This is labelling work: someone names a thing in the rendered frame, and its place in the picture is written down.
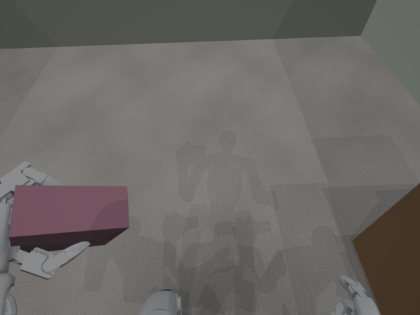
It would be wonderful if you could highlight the sponge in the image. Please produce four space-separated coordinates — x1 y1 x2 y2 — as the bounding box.
9 185 129 253

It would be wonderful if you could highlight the robot left hand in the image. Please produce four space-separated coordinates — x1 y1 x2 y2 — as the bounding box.
0 161 91 280

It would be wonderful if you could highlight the table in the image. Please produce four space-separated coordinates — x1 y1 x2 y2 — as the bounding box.
352 183 420 315

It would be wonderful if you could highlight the robot left thigh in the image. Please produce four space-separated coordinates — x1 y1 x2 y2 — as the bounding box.
138 291 182 315

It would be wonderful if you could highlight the robot left forearm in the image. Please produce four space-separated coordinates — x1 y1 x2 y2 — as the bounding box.
0 273 17 315

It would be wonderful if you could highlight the robot right hand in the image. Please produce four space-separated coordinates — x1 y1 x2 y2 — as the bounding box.
331 275 380 315

